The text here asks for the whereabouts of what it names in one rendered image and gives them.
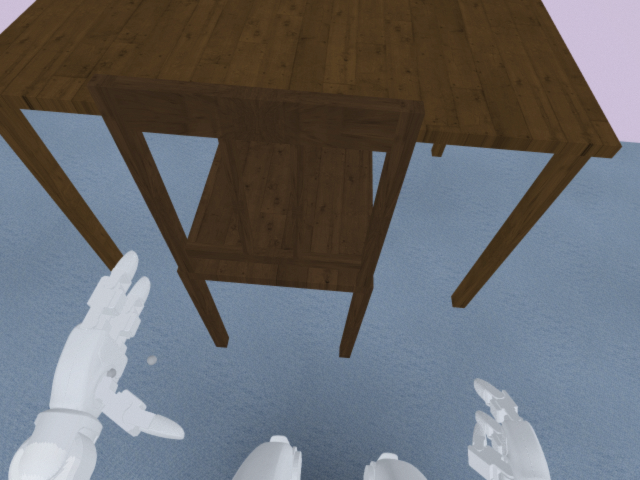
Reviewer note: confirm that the chair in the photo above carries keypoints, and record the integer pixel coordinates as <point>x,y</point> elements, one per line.
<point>289,197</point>

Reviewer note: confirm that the table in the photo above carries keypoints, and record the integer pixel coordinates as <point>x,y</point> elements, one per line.
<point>491,73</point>

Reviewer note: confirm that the robot right shin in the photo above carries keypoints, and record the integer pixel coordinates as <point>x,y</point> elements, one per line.
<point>388,456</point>

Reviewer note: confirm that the robot left hand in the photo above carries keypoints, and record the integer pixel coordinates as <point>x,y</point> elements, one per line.
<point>98,344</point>

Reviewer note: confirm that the robot right hand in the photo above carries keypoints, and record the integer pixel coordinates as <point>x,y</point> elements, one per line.
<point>516,452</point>

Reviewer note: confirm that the robot left forearm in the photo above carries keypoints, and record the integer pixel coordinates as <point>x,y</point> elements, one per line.
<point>62,447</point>

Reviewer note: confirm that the left robot thigh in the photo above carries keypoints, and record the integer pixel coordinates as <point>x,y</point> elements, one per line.
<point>271,461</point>

